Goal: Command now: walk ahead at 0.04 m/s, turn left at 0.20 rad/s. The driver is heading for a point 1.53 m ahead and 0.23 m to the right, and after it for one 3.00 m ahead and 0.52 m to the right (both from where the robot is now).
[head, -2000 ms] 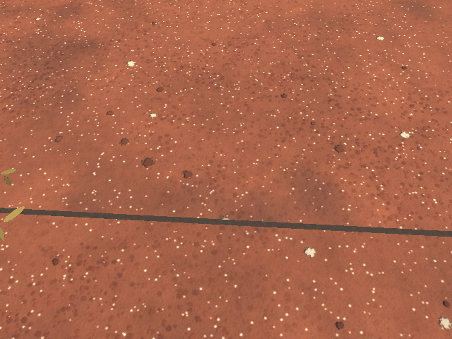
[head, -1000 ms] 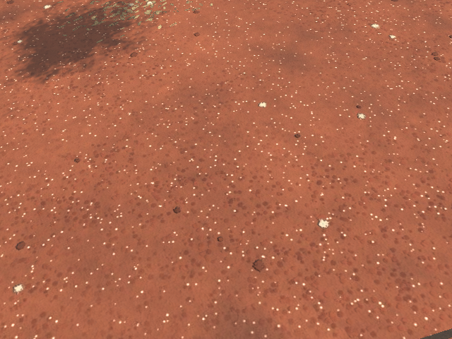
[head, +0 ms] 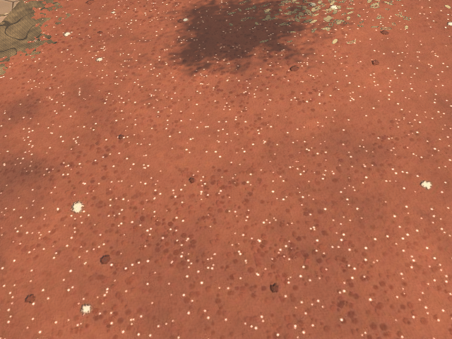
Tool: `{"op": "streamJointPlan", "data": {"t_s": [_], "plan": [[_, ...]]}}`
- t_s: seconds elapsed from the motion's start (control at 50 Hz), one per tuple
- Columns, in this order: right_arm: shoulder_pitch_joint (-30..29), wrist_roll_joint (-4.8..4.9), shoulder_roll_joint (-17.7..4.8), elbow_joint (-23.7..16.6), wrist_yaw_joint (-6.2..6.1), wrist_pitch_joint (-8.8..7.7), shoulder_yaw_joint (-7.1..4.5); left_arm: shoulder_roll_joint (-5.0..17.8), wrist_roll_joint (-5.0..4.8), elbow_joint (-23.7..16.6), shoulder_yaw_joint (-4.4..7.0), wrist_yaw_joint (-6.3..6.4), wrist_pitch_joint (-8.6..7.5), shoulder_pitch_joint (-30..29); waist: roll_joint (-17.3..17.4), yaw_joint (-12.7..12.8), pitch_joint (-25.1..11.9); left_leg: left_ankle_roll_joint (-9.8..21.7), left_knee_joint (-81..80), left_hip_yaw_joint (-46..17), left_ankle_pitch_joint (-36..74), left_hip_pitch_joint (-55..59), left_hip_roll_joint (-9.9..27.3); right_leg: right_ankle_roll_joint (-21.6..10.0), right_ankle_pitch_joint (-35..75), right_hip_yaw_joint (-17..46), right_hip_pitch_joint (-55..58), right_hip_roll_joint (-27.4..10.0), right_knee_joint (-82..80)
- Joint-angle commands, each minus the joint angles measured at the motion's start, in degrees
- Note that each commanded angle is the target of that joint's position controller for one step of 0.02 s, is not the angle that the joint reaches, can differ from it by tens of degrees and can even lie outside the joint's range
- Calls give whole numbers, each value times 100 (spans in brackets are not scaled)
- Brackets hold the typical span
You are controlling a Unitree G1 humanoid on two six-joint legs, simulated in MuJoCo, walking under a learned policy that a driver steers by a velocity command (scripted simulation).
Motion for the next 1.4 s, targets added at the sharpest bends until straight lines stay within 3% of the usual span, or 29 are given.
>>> {"op": "streamJointPlan", "data": {"t_s": [0.02,0.14,0.18,0.22,0.24,0.26,0.28,0.3,0.34,0.4,0.54,0.82,0.86,0.92,1.04,1.08,1.12,1.16,1.2,1.22,1.24,1.26,1.28,1.3,1.32,1.34,1.36,1.4], "plan": [[647,30,-341,-27,75,116,-44,609,75,-236,106,10,-29,-13,-1127,-120,-708,-235,50,47,322,-7,263,-777,2490,1117,721,-1166,-1003],[195,57,-189,132,32,199,123,824,73,68,157,-48,26,296,-1250,130,-710,-180,-2015,505,400,617,490,-809,626,1255,751,-1153,-1198],[262,65,-171,267,17,156,155,867,65,131,183,-63,91,285,-1201,74,-654,-67,-2753,628,888,919,526,-752,117,1328,597,-1124,-1175],[367,26,-164,421,-7,54,197,841,35,222,186,-56,142,377,-957,-14,-532,129,-3877,520,1772,1545,638,-428,-339,1308,116,-1042,-1125],[278,-55,-326,398,-30,-22,196,743,17,220,166,-71,126,420,-652,45,-517,253,-4031,-34,1801,1754,1081,-172,-574,1270,-175,-964,-1015],[33,-62,-605,371,-37,-72,163,592,-49,185,141,-96,114,478,15,271,-376,476,-4094,-667,1534,1216,1580,32,-847,792,-157,-494,-884],[-177,-16,-338,420,8,-136,250,526,-53,281,126,-105,131,314,226,275,-206,547,-4347,-789,1138,259,1762,97,-427,494,647,-273,-751],[-321,-20,-165,449,20,-197,321,476,-22,383,117,-115,129,340,271,350,-139,431,-4471,-714,881,-44,1657,97,-105,525,1082,-320,-735],[-195,1,-217,616,-14,-256,327,571,1,595,149,-135,99,502,339,343,-120,255,-4499,-463,920,14,1396,29,176,602,1275,-447,-728],[41,46,-194,840,-38,-279,338,554,7,860,137,-138,60,616,123,289,-78,269,-4380,-324,1323,368,1323,12,223,662,1037,-516,-838],[245,49,-103,1176,-58,-291,372,422,-1,1335,89,-96,67,649,-202,212,-46,341,-4301,-233,1545,531,1305,73,226,680,966,-520,-932],[570,48,163,1646,-109,-315,462,232,-11,1933,33,-16,85,823,-217,206,-93,332,-4148,-77,2139,726,1276,28,572,667,1032,-564,-814],[591,60,113,1660,-125,-311,436,279,-18,1954,55,4,83,814,-212,203,-52,332,-3956,-45,2764,777,1300,5,1104,650,956,-594,-671],[605,66,-27,1575,-166,-268,347,393,-34,1867,125,51,103,728,-171,168,-277,420,-3491,14,3583,843,1315,-84,1708,540,826,-558,-222],[575,6,-212,1225,-240,-15,146,401,-1,1552,248,117,326,614,25,102,-489,849,-2896,-300,4179,281,1571,-220,1600,352,394,-319,807],[461,-14,-326,1068,-250,54,79,373,18,1450,281,109,400,605,210,107,-469,1101,-2959,-566,4334,-77,1839,-224,1105,212,359,-135,1303],[-42,-29,-434,825,-263,81,43,284,71,1410,321,85,473,711,704,233,-379,1491,-3248,-992,4806,-665,2401,-211,-860,-111,459,207,2240],[-219,-82,-526,724,-261,59,13,273,63,1310,343,86,534,524,590,170,-94,1663,-3444,-1182,5454,-575,2713,-209,-2278,-23,89,189,2787],[-397,-91,-564,756,-286,82,-19,225,14,1297,318,121,478,731,508,351,-91,1199,-3172,-968,5305,69,2417,-169,-1830,154,16,-119,1719],[-484,-46,-535,773,-281,121,-30,195,3,1365,308,136,402,933,523,418,-203,898,-2877,-749,4929,411,2109,-111,-1106,83,246,-150,676],[-273,9,-444,843,-252,164,-30,273,31,1367,326,134,296,949,167,343,-317,600,-2396,-455,3953,457,1699,-43,-2,333,643,-206,-532],[246,28,-150,821,-220,176,24,819,83,1221,425,141,195,747,-1081,-55,-444,312,-1384,179,1686,-60,915,-209,1822,1838,1064,-1362,-1094],[241,73,-27,764,-271,264,4,1153,21,1114,442,94,195,833,-1829,170,-762,181,-176,435,-866,-393,114,-1121,3750,2724,830,-2364,-989],[216,67,-175,860,-266,291,-30,923,45,1138,375,70,199,929,-1103,174,-827,255,613,-234,-785,-130,122,-1324,3119,2654,481,-2262,-1111],[115,70,-164,930,-222,277,-52,752,51,1021,336,94,223,445,-709,1,-419,288,900,-319,-294,-212,185,-1198,1871,2092,125,-1858,-1180],[52,42,-176,965,-170,236,-60,669,69,849,313,109,259,-62,-589,-153,-219,242,854,-253,158,-305,284,-948,826,1703,21,-1465,-1289],[9,-18,-234,987,-129,207,-78,618,61,757,301,124,255,-229,-764,-156,-240,185,773,-177,461,-397,314,-816,337,1531,193,-1264,-1377],[86,-51,-175,1096,-70,178,-61,445,17,806,241,116,219,-60,-796,-45,-409,-4,434,-24,652,-355,299,-748,-110,1329,624,-1054,-1461]]}}
Keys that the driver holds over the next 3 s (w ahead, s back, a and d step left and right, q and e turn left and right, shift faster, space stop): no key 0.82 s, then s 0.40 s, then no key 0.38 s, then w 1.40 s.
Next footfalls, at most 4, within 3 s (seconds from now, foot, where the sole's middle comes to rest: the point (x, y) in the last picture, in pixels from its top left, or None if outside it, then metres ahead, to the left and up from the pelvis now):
0.24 left None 0.01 0.12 -0.77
1.26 right None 0.02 -0.10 -0.77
1.66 left None -0.11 0.08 -0.77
2.02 right None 0.04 -0.16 -0.77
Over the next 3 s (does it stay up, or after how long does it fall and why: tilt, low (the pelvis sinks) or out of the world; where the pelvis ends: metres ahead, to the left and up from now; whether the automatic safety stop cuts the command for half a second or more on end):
stays up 0.48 -0.08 0.00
